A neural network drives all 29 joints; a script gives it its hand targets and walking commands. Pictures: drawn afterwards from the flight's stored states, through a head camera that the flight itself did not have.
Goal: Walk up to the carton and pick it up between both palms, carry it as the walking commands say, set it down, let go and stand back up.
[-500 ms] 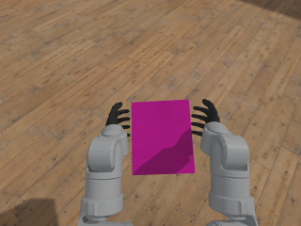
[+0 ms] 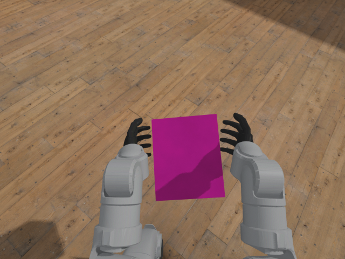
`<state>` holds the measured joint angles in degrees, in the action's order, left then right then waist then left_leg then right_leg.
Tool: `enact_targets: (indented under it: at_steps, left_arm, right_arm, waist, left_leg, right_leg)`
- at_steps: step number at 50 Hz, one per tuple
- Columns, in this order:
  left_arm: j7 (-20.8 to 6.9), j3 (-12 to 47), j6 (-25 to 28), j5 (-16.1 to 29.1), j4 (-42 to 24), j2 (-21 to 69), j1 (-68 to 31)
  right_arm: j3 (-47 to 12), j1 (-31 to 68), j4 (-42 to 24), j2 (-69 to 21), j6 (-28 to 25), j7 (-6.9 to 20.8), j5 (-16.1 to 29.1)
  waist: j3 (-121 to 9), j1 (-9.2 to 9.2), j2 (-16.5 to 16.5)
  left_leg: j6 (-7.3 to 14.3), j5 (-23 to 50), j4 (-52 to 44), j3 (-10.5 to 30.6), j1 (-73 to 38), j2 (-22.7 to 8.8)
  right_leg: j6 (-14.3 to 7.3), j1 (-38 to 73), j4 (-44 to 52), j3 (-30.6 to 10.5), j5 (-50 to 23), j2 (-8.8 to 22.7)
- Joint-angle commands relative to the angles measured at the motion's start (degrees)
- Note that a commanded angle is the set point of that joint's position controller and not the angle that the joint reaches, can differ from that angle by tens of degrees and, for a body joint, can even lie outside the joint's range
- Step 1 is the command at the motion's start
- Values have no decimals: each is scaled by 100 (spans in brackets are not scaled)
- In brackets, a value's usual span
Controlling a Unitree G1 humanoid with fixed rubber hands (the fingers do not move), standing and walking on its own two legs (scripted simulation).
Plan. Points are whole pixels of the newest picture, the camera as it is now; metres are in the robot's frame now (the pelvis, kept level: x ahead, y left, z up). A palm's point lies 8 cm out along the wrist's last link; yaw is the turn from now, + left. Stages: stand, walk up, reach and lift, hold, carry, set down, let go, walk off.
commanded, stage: carry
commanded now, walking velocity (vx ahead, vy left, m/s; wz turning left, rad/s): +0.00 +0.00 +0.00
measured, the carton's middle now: (187, 157) +0.36 -0.01 -0.05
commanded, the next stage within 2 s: none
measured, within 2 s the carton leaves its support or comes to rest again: neither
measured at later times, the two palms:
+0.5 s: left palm (146, 27) +0.75 +0.13 +0.07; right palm (220, 32) +0.74 -0.10 +0.07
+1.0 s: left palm out of the picture +1.08 +0.19 +0.02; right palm out of the picture +1.09 -0.04 +0.02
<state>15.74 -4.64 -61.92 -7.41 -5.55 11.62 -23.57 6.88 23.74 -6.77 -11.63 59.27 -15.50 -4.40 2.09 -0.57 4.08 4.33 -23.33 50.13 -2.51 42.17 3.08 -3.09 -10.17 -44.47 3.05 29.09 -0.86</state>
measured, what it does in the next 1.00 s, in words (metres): walks ahead: left foot, then right foot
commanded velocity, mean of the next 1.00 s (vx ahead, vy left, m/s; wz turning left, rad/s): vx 0.00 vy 0.00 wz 0.00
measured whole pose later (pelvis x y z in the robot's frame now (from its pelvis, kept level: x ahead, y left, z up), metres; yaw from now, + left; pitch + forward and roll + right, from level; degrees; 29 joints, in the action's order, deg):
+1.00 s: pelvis +0.77 +0.06 -0.01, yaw +3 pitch +6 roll -1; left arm 10.9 -5.8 -46.2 -7.6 11.6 10.7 -21.4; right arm 7.8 19.5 8.3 -10.0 46.6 -10.7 -8.9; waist -1.8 -1.8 -0.2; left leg 2.4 -46.7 86.7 -2.5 25.9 4.2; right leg -2.9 -15.5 -45.7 4.6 35.1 0.6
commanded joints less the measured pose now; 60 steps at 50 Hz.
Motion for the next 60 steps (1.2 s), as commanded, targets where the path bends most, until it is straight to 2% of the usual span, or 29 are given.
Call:
enact_targets:
  at_steps: [1, 5, 8, 10, 11, 13, 18, 21, 24, 26, 27, 28, 30, 32, 33, 38, 40, 42, 43, 44, 47, 50, 51, 52, 54, 55, 58, 59, 60]
  left_arm:
    - [-1181, 2794, 611, 1761, -569, 5000, -2615]
    - [-1278, 2262, 581, 1194, 1186, 5124, -1029]
    - [-1200, 2687, 778, 2116, -596, 5703, -1845]
    - [-1390, 2135, 974, 1187, 1151, 5289, -1357]
    - [-1230, 2640, 999, 2079, -860, 5660, -2157]
    - [-1406, 2211, 1015, 1291, 879, 5411, -1003]
    - [-1403, 2492, 1186, 1527, 213, 5495, -1920]
    - [-1633, 2108, 1338, 835, 1836, 5116, -1435]
    - [-1630, 2369, 1544, 828, 1528, 5164, -2082]
    - [-1652, 2551, 1620, 993, 1463, 5343, -2845]
    - [-1325, 2854, 1720, 2182, -548, 5376, -3883]
    - [-1089, 3063, 1623, 2431, -2206, 5451, -4162]
    - [-1179, 2689, 1595, 1620, -408, 5103, -3706]
    - [-1255, 2966, 1541, 1875, -762, 5396, -3650]
    - [-1475, 2533, 1585, 920, 1249, 5298, -2673]
    - [-1577, 2414, 1914, 881, 1697, 5130, -1811]
    - [-1448, 2606, 1973, 1656, -68, 5061, -2632]
    - [-1358, 2427, 1810, 1661, 166, 5226, -1692]
    - [-1493, 2151, 1762, 1169, 996, 4901, -791]
    - [-1611, 1971, 1834, 911, 1717, 4737, -713]
    - [-1574, 2382, 2030, 1279, 866, 5002, -1409]
    - [-1506, 2923, 2073, 1422, -87, 4846, -2302]
    - [-1546, 2830, 2101, 1205, 245, 4638, -2440]
    - [-1337, 3314, 2099, 2264, -1765, 4642, -3451]
    - [-1574, 3172, 2072, 1345, 214, 4624, -2534]
    - [-1623, 3429, 2141, 1461, 34, 4702, -3011]
    - [-1635, 3282, 2192, 1789, 93, 5465, -2935]
    - [-1728, 3059, 2098, 1336, 1095, 5388, -1971]
    - [-1561, 3383, 2178, 2088, -695, 5554, -2644]
  right_arm:
    - [-1918, 745, 1338, -5435, -439, 1258, 942]
    - [-2198, 1282, 765, -4916, -547, 1299, 851]
    - [-2501, 2268, -1497, -5136, -797, 1108, 1560]
    - [-2255, 1708, 568, -5023, -895, 1303, 797]
    - [-2629, 2334, -1431, -5211, -888, 1089, 1526]
    - [-2551, 2061, -364, -4846, -954, 1231, 1002]
    - [-2574, 2226, -324, -4802, -1032, 1347, 1149]
    - [-2287, 1405, 1840, -4693, -1023, 1603, 529]
    - [-2235, 1699, 2098, -4914, -1258, 1755, 612]
    - [-2078, 1738, 2219, -4899, -1385, 1803, 618]
    - [-2512, 2992, 209, -5314, -1418, 1573, 1858]
    - [-2208, 3054, -979, -5403, -1364, 1392, 2004]
    - [-1567, 2302, 1243, -5282, -1378, 1512, 1171]
    - [-1867, 2015, 564, -5291, -1380, 1393, 1077]
    - [-1571, 1608, 2121, -4944, -1471, 1594, 232]
    - [-2371, 2222, 1246, -4894, -1767, 1679, 614]
    - [-2542, 2547, 84, -4950, -1704, 1508, 1172]
    - [-2833, 2968, -1034, -4679, -1665, 1315, 1322]
    - [-2722, 2091, 139, -4531, -1597, 1399, 975]
    - [-2722, 1861, 977, -4591, -1571, 1543, 699]
    - [-2954, 2923, 348, -4622, -1797, 1667, 1146]
    - [-2477, 1437, 1274, -4775, -1747, 1714, 940]
    - [-2130, 1098, 1996, -4816, -1826, 1708, 653]
    - [-2409, 1902, -15, -4911, -1837, 1458, 1349]
    - [-1948, 1089, 2137, -4843, -1806, 1730, 444]
    - [-1920, 1396, 2065, -4804, -1928, 1768, 518]
    - [-2404, 2408, 293, -4929, -2116, 1683, 829]
    - [-2405, 1680, 1192, -4979, -1978, 1735, 529]
    - [-2727, 2179, -206, -5341, -2000, 1576, 1307]
  waist:
    - [-3917, -33, -1743]
    - [-3541, 73, -1399]
    - [-3820, 114, -938]
    - [-3603, 146, -716]
    - [-3635, 122, -375]
    - [-3585, 157, -770]
    - [-3450, 55, -932]
    - [-3873, -270, 1668]
    - [-2721, -321, 1420]
    - [-2256, 8, 667]
    - [-2764, -39, 392]
    - [-3313, 64, -588]
    - [-3459, -61, -2863]
    - [-3768, 30, -2383]
    - [-3560, 91, -2357]
    - [-3005, 249, -1612]
    - [-2984, 217, -1195]
    - [-3419, -145, 85]
    - [-3979, -369, 1243]
    - [-3896, -359, 3289]
    - [-2267, -644, 2022]
    - [-1999, -367, -1274]
    - [-2012, -192, -1299]
    - [-3209, 17, -983]
    - [-3921, 53, -2410]
    - [-3617, -16, -3070]
    - [-3372, 92, -1035]
    - [-3696, 113, -1130]
    - [-3814, 134, -1162]
  left_leg:
    - [1018, 10289, -1519, 2251, -5838, -2062]
    - [1223, 9257, -1388, 2133, -6191, -1980]
    - [1007, 9555, -1337, 1935, -6559, -1855]
    - [801, 9389, -1507, 1866, -6454, -1807]
    - [549, 9301, -1553, 1645, -6166, -1685]
    - [403, 9654, -1497, 1364, -6476, -1545]
    - [-108, 8625, -710, 701, -4563, -1171]
    - [-768, 990, 2350, 228, -1331, -40]
    - [-383, -3081, 725, 1181, 955, -270]
    - [-170, -1737, -2323, 668, -81, -341]
    - [-233, 183, -3216, 175, -1903, -259]
    - [-156, 2367, -3300, 101, -3668, -357]
    - [178, 9442, -1802, 1427, -6080, -1616]
    - [502, 10490, -1422, 1398, -6433, -1844]
    - [529, 10736, -1342, 1394, -7196, -1773]
    - [-121, 11751, -1057, 1141, -7895, -1566]
    - [-524, 12959, -654, 598, -7667, -1260]
    - [-979, 12017, 802, -116, -5097, -941]
    - [-1138, 8052, 3275, -169, -2731, -646]
    - [-915, -1358, 4703, -113, 520, 403]
    - [125, -4570, 4716, 1929, 3397, 79]
    - [-121, -2375, 614, -103, 1229, 76]
    - [-405, -740, -1146, -918, -684, 573]
    - [-427, 1943, -2217, -1023, -2888, 543]
    - [147, 8082, -1926, 1216, -6003, -1240]
    - [308, 9289, -1916, 2500, -5705, -1692]
    - [664, 9446, -1712, 2601, -5856, -1905]
    - [690, 9258, -1453, 2337, -6509, -1940]
    - [783, 9442, -1305, 2253, -6865, -1876]
  right_leg:
    - [399, -1635, -2930, -817, 487, -256]
    - [405, -2731, -2122, -674, 759, -114]
    - [393, -3053, -1173, -492, 628, 120]
    - [260, -3067, -868, -251, 255, 36]
    - [323, -2756, -612, -125, 20, -57]
    - [207, -2800, -303, 200, -442, -239]
    - [-206, -522, 1254, 355, -2842, -95]
    - [-2112, 3003, 554, -2173, -11144, 2046]
    - [-1679, 3297, 207, -2791, -10588, 2258]
    - [-754, 2380, -473, -1641, -9755, 1478]
    - [-586, 1358, -162, -1024, -8607, 1279]
    - [-291, 204, -85, -736, -6126, 1039]
    - [179, -2445, -914, -309, 63, 264]
    - [79, -2486, -342, -208, 318, 24]
    - [151, -3226, -260, 57, 441, -148]
    - [192, -4173, -925, 979, 23, -524]
    - [159, -3571, -81, 1393, -161, -867]
    - [-44, -93, 1864, 1397, -1832, -977]
    - [-888, 2450, 1807, -296, -7063, 498]
    - [-1891, 5025, 456, -2020, -12822, 1992]
    - [-1476, 4579, 232, -3416, -10821, 1976]
    - [-616, 2364, 595, -1813, -8413, 1113]
    - [-260, 1481, 101, -648, -8530, 607]
    - [-56, 711, -744, -296, -7698, 605]
    - [482, -1829, -2941, 112, -155, -34]
    - [440, -2111, -3603, -652, 465, -213]
    - [344, -2106, -3285, -819, 451, -220]
    - [399, -2704, -3451, -671, 566, -51]
    - [393, -3157, -3435, -508, 679, 89]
